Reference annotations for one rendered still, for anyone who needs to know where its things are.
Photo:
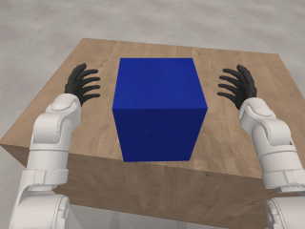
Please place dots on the carton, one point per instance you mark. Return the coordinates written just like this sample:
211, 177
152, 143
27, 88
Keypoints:
158, 108

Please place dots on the right robot upper arm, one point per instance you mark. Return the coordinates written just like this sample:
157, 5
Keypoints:
286, 212

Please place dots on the robot left forearm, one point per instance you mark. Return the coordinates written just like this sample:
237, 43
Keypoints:
49, 147

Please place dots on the left robot upper arm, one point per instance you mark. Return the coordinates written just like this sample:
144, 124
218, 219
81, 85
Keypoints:
48, 211

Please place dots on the robot right forearm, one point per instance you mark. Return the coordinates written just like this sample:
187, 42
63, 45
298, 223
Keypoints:
272, 140

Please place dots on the pedestal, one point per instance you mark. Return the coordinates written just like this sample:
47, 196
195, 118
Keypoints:
220, 186

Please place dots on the left robot hand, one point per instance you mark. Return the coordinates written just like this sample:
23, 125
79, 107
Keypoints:
76, 83

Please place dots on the right robot hand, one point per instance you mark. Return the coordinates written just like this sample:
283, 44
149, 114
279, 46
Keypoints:
244, 85

